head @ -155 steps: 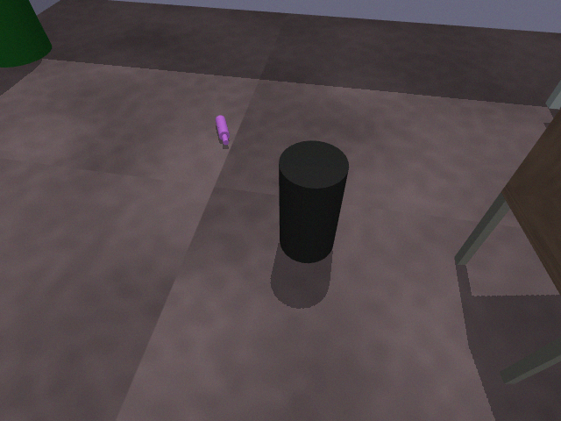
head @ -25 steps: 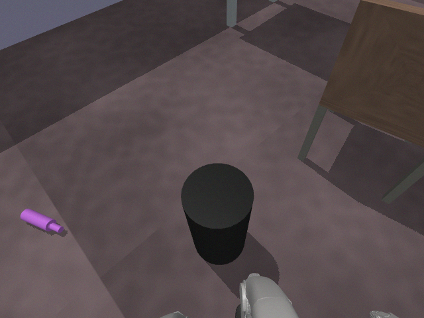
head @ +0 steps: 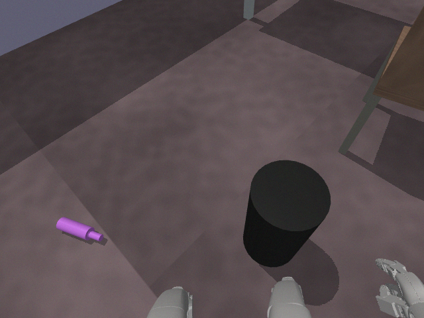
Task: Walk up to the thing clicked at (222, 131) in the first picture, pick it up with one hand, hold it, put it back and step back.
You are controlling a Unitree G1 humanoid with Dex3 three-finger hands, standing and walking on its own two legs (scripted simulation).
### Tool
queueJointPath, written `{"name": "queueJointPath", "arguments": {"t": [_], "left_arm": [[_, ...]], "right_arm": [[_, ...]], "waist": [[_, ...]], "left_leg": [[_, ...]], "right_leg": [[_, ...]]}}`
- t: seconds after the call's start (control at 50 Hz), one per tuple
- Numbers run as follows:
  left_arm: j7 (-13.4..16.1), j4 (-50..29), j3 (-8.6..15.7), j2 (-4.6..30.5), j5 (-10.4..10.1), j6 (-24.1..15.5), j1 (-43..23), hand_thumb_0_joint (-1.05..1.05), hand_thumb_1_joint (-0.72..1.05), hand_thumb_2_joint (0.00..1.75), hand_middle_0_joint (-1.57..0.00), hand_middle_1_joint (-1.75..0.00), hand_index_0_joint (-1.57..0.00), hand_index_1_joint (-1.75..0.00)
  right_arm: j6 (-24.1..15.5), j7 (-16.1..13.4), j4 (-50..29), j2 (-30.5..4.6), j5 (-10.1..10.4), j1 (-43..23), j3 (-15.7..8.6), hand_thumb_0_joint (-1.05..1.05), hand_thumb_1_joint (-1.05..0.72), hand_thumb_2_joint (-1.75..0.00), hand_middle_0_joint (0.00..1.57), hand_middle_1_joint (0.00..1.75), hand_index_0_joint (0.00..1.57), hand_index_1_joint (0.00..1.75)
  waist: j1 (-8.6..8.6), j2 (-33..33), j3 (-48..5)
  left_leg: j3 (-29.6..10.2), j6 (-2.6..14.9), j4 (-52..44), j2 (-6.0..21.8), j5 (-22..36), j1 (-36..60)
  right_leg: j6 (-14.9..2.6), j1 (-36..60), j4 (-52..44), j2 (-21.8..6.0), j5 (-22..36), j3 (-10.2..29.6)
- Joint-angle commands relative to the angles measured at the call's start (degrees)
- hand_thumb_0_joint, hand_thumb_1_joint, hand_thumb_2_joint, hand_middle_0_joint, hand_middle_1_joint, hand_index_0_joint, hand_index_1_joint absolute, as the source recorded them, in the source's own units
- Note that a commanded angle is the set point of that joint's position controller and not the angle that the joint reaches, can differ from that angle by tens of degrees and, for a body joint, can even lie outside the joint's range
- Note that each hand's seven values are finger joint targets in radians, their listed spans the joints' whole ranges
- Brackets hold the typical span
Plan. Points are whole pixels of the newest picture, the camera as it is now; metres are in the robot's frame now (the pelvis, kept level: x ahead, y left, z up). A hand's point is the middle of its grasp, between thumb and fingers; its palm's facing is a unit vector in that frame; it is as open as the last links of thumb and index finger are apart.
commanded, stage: walk up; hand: left
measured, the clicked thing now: (80, 230) +0.50 +0.66 -0.68
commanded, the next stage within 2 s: none
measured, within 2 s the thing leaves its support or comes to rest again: neither
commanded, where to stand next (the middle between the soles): +0.01 +0.54 m, yaw -22 degrees
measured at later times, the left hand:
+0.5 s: hand out of the picture +0.10 +0.49 -0.07, palm faces -0.11 -0.78 -0.61, open 7.4 cm
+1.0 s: hand out of the picture +0.09 +0.72 -0.10, palm faces -0.28 -0.81 -0.52, open 7.4 cm
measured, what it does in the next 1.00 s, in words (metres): steps to the left: right foot, then left foot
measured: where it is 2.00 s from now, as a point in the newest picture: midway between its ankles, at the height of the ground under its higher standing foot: outside the picture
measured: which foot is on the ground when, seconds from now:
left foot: down 0.00-0.30, up 0.32-0.64, down 0.66-1.00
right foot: up 0.00-0.26, down 0.28-0.68, up 0.70-1.00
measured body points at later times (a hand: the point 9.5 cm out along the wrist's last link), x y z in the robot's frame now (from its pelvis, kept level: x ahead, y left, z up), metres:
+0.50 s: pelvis -0.02 +0.20 +0.02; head +0.01 +0.14 +0.46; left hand +0.10 +0.53 -0.03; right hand +0.05 -0.13 -0.11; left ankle +0.01 +0.37 -0.59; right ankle +0.06 +0.03 -0.67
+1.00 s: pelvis -0.06 +0.46 +0.04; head +0.00 +0.42 +0.48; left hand +0.10 +0.76 -0.06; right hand -0.12 +0.13 -0.08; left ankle -0.02 +0.49 -0.68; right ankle -0.06 +0.36 -0.65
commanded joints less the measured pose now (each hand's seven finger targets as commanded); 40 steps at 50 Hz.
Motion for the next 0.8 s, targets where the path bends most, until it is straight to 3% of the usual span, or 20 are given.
{"name": "queueJointPath", "arguments": {"t": [0.0, 0.02, 0.06, 0.18, 0.24, 0.26, 0.28, 0.3, 0.32, 0.38, 0.48, 0.58, 0.62, 0.64, 0.66, 0.68, 0.7, 0.72, 0.74, 0.78], "left_arm": [[3.55, -4.74, 1.86, 12.51, -1.38, -1.67, -3.65, 0.0, 0.9, 0.9, -0.2, -0.3, -0.2, -0.3], [2.88, -2.75, 2.58, 13.38, -2.31, -1.61, -3.58, 0.0, 0.9, 0.9, -0.2, -0.3, -0.2, -0.3], [1.93, 0.12, 3.07, 11.77, -3.78, -1.16, 4.98, 0.0, 0.9, 0.9, -0.2, -0.3, -0.2, -0.3], [1.41, -1.58, 2.43, 8.55, -3.68, -0.58, 7.8, 0.0, 0.9, 0.9, -0.2, -0.3, -0.2, -0.3], [2.17, 0.97, 4.11, 10.14, -2.53, -0.79, 18.83, 0.0, 0.9, 0.9, -0.2, -0.3, -0.2, -0.3], [2.6, 0.15, 5.32, 13.13, -1.55, -0.8, 19.11, 0.0, 0.9, 0.9, -0.2, -0.3, -0.2, -0.3], [2.87, -2.53, 5.99, 15.66, -0.46, -0.76, 16.66, 0.0, 0.9, 0.9, -0.2, -0.3, -0.2, -0.3], [2.96, -5.06, 5.31, 14.43, -0.53, -0.66, 11.4, 0.0, 0.9, 0.9, -0.2, -0.3, -0.2, -0.3], [3.33, -7.25, 5.81, 16.41, -1.04, -0.83, 5.13, 0.0, 0.9, 0.9, -0.2, -0.3, -0.2, -0.3], [2.73, -7.7, 4.71, 13.49, -1.41, -1.59, 1.19, 0.0, 0.9, 0.9, -0.2, -0.3, -0.2, -0.3], [1.25, -6.89, 6.46, 17.45, 0.47, -1.25, -1.17, 0.0, 0.9, 0.9, -0.2, -0.3, -0.2, -0.3], [0.66, -5.26, 7.38, 19.69, 1.12, -0.67, 2.36, 0.0, 0.9, 0.9, -0.2, -0.3, -0.2, -0.3], [0.66, -5.59, 7.01, 19.8, 0.41, -0.17, -1.2, 0.0, 0.9, 0.9, -0.2, -0.3, -0.2, -0.3], [0.94, -5.81, 6.3, 17.26, 0.56, 0.32, -3.43, 0.0, 0.9, 0.9, -0.2, -0.3, -0.2, -0.3], [1.29, -5.41, 4.48, 10.71, -0.06, 0.82, -3.57, 0.0, 0.9, 0.9, -0.2, -0.3, -0.2, -0.3], [2.63, -6.47, 3.44, 7.58, -0.93, 0.72, -6.03, 0.0, 0.9, 0.9, -0.2, -0.3, -0.2, -0.3], [3.67, -6.56, 3.48, 10.6, -0.17, 0.33, -10.07, 0.0, 0.9, 0.9, -0.2, -0.3, -0.2, -0.3], [3.15, -4.67, 3.7, 12.27, -0.67, 0.24, -9.49, 0.0, 0.9, 0.9, -0.2, -0.3, -0.2, -0.3], [2.56, -2.45, 3.98, 12.72, -2.14, 0.22, -7.54, 0.0, 0.9, 0.9, -0.2, -0.3, -0.2, -0.3], [1.97, 0.66, 3.93, 11.37, -3.36, 0.88, 0.3, 0.0, 0.9, 0.9, -0.2, -0.3, -0.2, -0.3]], "right_arm": [[-1.31, -2.49, -4.24, -18.5, 0.88, 7.01, -5.38, 0.0, -0.9, -0.9, 0.2, 0.3, 0.2, 0.3], [-1.09, -2.85, -5.64, -13.54, 0.47, 4.3, -4.34, 0.0, -0.9, -0.9, 0.2, 0.3, 0.2, 0.3], [-1.19, -3.37, -6.14, -9.96, 0.25, 1.95, -3.21, 0.0, -0.9, -0.9, 0.2, 0.3, 0.2, 0.3], [-0.16, -3.08, -8.96, -7.75, -0.28, 2.89, -1.66, 0.0, -0.9, -0.9, 0.2, 0.3, 0.2, 0.3], [0.59, -2.33, -11.67, -6.06, 0.53, -3.01, -0.75, 0.0, -0.9, -0.9, 0.2, 0.3, 0.2, 0.3], [0.49, -2.2, -11.21, -3.66, 1.38, 0.81, 0.05, 0.0, -0.9, -0.9, 0.2, 0.3, 0.2, 0.3], [0.87, -2.24, -10.39, -3.32, 1.59, 6.7, 0.33, 0.0, -0.9, -0.9, 0.2, 0.3, 0.2, 0.3], [1.93, -2.82, -8.44, -6.73, 0.99, 10.27, -0.62, 0.0, -0.9, -0.9, 0.2, 0.3, 0.2, 0.3], [2.3, -3.32, -9.53, -9.39, 0.61, 9.26, -1.89, 0.0, -0.9, -0.9, 0.2, 0.3, 0.2, 0.3], [2.35, -2.23, -7.38, -11.55, 0.79, 4.43, -2.73, 0.0, -0.9, -0.9, 0.2, 0.3, 0.2, 0.3], [2.91, -0.38, -5.89, -8.73, 1.01, 7.29, -1.96, 0.0, -0.9, -0.9, 0.2, 0.3, 0.2, 0.3], [2.95, -0.34, -5.79, -8.47, 1.19, 5.5, -2.1, 0.0, -0.9, -0.9, 0.2, 0.3, 0.2, 0.3], [2.64, -0.47, -3.44, -9.01, 1.47, 12.14, -2.78, 0.0, -0.9, -0.9, 0.2, 0.3, 0.2, 0.3], [2.18, -0.8, -1.2, -9.67, 0.85, 19.75, -3.61, 0.0, -0.9, -0.9, 0.2, 0.3, 0.2, 0.3], [1.46, -1.43, -0.4, -12.13, -0.17, 22.37, -4.23, 0.0, -0.9, -0.9, 0.2, 0.3, 0.2, 0.3], [0.99, -2.1, -2.68, -18.89, -0.25, 16.42, -4.75, 0.0, -0.9, -0.9, 0.2, 0.3, 0.2, 0.3], [0.92, -2.72, -3.49, -21.92, 1.01, 8.59, -4.81, 0.0, -0.9, -0.9, 0.2, 0.3, 0.2, 0.3], [0.66, -3.0, -5.25, -18.77, 0.92, 2.31, -4.05, 0.0, -0.9, -0.9, 0.2, 0.3, 0.2, 0.3], [0.45, -3.34, -6.36, -13.83, 0.27, 0.54, -3.19, 0.0, -0.9, -0.9, 0.2, 0.3, 0.2, 0.3], [-0.03, -3.97, -5.3, -11.19, 0.17, 1.5, -2.47, 0.0, -0.9, -0.9, 0.2, 0.3, 0.2, 0.3]], "waist": [[-8.13, 17.41, -7.31], [-7.98, 9.27, -3.5], [-4.12, 8.66, -6.98], [-4.11, 11.35, -8.81], [3.9, 1.98, -10.99], [4.59, -5.5, -12.23], [2.16, -12.13, -15.93], [-0.65, -3.91, -13.75], [-1.58, -5.85, -11.66], [-1.92, -0.59, -3.79], [-2.77, -11.93, -3.49], [0.75, -16.5, -5.91], [-2.97, -14.96, -9.23], [-7.12, -8.98, -11.66], [-9.78, 8.03, -7.4], [-8.71, 19.43, -3.3], [-7.51, 20.23, 0.7], [-5.74, 13.27, 4.12], [-4.99, 5.63, 5.82], [-2.08, 5.09, 2.35]], "left_leg": [[-34.8, 18.17, -33.28, 18.81, 21.37, 13.5], [-23.06, 15.17, -28.27, 13.58, 29.07, 12.23], [-11.72, 12.36, -22.33, 8.77, 42.39, 18.6], [-7.25, 12.34, -21.52, 9.37, 45.31, 17.16], [-0.38, 6.16, -8.42, 3.65, 36.89, 0.13], [-0.06, 2.43, 0.86, -0.08, 22.64, -9.59], [-4.01, -0.15, 12.6, -1.58, -4.89, -18.06], [-9.8, -1.29, 20.29, 0.38, -4.99, -16.57], [-11.23, -1.1, 27.38, 0.71, -5.93, -17.39], [-10.43, 1.66, 27.27, 1.53, 3.61, -8.32], [-4.74, 1.85, 15.97, 1.83, 5.78, -4.45], [0.43, 2.89, 2.39, 0.3, -5.13, -0.66], [3.44, 3.73, -8.0, -1.72, -3.06, 9.05], [1.18, 4.55, -15.54, -1.93, -1.61, 16.33], [-9.86, 6.28, -29.41, 2.43, -8.58, 14.82], [-29.83, 9.7, -35.44, 13.88, -0.79, 7.72], [-40.3, 14.83, -42.82, 18.41, -8.52, -2.29], [-37.44, 15.93, -41.83, 18.37, -11.58, -8.09], [-27.31, 11.58, -36.92, 12.33, -5.36, -5.58], [-17.39, 5.68, -31.99, 7.42, 8.04, 3.78]], "right_leg": [[-2.08, -17.52, 19.81, 9.57, -11.27, -8.22], [-1.09, -15.79, 18.2, 9.11, -7.9, -8.35], [-1.26, -13.68, 16.12, 10.21, -2.08, -9.55], [-1.0, 1.07, -5.35, 8.31, 2.69, -16.09], [-3.63, 27.63, -24.74, 8.22, 19.58, -14.83], [-5.97, 36.93, -26.86, 3.33, 20.86, -4.15], [-12.12, 40.43, -28.64, -12.13, 17.8, 17.68], [-16.21, 33.48, -31.83, -16.58, 9.39, 21.06], [-21.55, 26.18, -34.34, -22.61, 10.73, 28.61], [-14.63, 6.1, -35.57, -10.81, -2.95, 12.84], [-9.28, 1.94, -31.02, -2.01, -9.3, 0.77], [-9.45, 3.37, -29.22, -2.28, -8.14, 3.24], [-7.24, 0.03, -27.12, -2.14, -5.92, 1.4], [-4.14, -4.03, -16.59, 0.66, -5.41, -2.88], [-2.21, -12.24, 3.69, 11.14, -7.77, -10.8], [-0.28, -21.43, 15.62, 18.2, -12.35, -10.27], [-2.1, -17.72, 20.55, 14.1, -11.1, -6.32], [-2.4, -13.79, 22.42, 11.93, -6.6, -6.39], [-1.5, -14.64, 21.08, 10.94, -2.6, -4.97], [-1.93, -13.3, 18.81, 12.86, -0.24, -4.81]]}}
